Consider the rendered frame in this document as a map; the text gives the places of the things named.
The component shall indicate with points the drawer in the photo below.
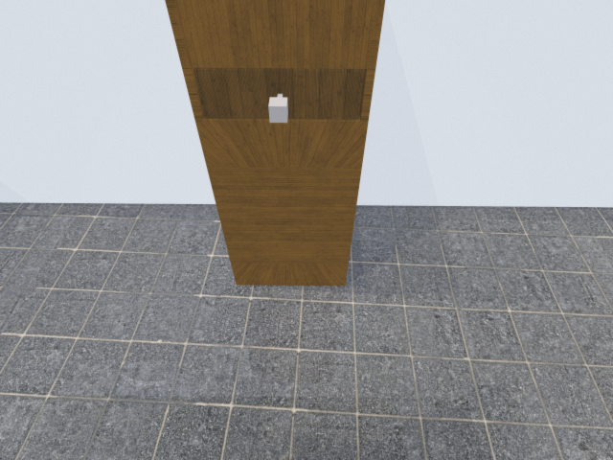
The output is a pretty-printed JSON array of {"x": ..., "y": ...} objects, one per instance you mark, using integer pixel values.
[{"x": 243, "y": 93}]

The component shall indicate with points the cabinet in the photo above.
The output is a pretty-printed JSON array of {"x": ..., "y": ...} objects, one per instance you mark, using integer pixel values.
[{"x": 286, "y": 193}]

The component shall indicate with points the handle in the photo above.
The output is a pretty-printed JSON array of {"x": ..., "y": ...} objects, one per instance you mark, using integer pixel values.
[{"x": 278, "y": 109}]

